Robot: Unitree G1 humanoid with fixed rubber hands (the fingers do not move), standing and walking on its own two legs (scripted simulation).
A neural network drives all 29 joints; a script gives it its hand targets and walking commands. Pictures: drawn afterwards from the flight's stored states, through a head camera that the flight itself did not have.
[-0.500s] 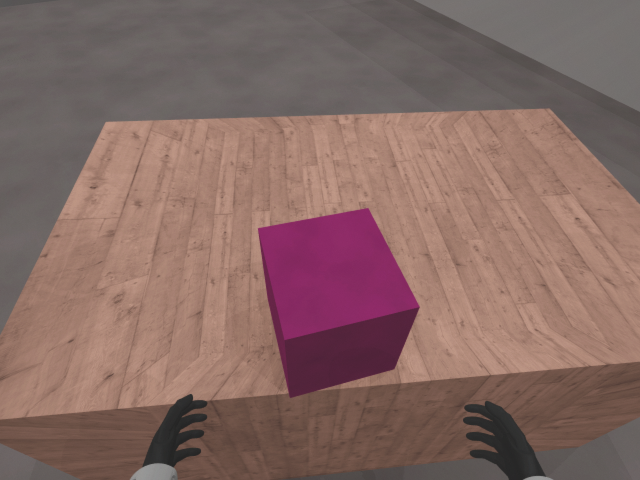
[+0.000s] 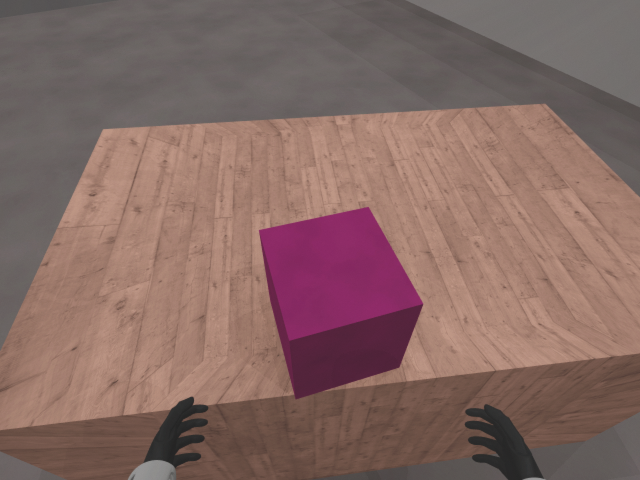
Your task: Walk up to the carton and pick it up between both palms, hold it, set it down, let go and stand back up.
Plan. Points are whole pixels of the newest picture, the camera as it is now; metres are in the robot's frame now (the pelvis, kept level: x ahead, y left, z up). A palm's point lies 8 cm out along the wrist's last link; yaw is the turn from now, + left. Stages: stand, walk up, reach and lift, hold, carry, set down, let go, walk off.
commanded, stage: let go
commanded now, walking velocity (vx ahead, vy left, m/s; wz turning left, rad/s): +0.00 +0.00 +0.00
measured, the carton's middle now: (332, 302) +0.37 +0.00 -0.03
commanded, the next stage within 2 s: stand in 0.10 s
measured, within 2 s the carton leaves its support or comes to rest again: neither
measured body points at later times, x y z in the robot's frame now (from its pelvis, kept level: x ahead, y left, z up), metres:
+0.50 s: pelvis -0.01 +0.00 +0.00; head -0.02 +0.00 +0.45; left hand +0.10 +0.30 -0.12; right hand +0.10 -0.31 -0.10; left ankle -0.02 +0.08 -0.74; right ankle +0.00 -0.12 -0.74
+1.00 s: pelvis -0.01 +0.00 +0.00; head -0.01 +0.00 +0.45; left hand +0.09 +0.30 -0.12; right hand +0.08 -0.31 -0.11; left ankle -0.02 +0.08 -0.74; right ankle +0.00 -0.12 -0.74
